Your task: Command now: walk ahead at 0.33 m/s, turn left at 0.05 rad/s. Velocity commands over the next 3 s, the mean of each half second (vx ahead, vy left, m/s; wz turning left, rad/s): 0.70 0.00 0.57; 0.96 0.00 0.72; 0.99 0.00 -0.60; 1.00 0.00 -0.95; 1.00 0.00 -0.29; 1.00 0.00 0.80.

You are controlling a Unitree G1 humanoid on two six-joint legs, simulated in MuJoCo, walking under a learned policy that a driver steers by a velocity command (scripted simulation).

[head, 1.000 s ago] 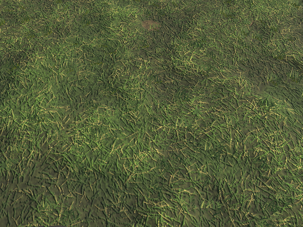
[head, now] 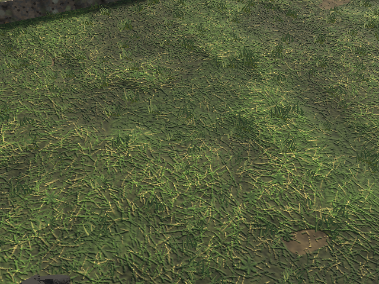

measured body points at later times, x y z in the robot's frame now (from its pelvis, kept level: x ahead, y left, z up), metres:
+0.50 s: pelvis +0.16 +0.01 +0.01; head +0.18 +0.01 +0.46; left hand +0.10 +0.30 -0.10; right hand +0.43 -0.18 -0.07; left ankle +0.18 +0.15 -0.64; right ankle +0.08 -0.14 -0.73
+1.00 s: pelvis +0.49 +0.28 +0.00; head +0.51 +0.29 +0.45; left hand +0.47 +0.58 -0.09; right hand +0.69 +0.08 -0.12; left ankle +0.38 +0.22 -0.73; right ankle +0.76 +0.29 -0.66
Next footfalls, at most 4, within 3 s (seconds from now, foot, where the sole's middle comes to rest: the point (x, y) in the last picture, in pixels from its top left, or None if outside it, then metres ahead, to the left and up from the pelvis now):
0.28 right None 0.12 -0.13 -0.77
0.70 left None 0.41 0.25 -0.77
1.16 right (71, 201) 0.84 0.47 -0.76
1.58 left None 1.10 0.84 -0.77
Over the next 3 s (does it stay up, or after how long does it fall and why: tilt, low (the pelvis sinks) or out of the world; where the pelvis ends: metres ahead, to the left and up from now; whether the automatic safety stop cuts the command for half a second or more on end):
stays up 2.26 0.64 0.00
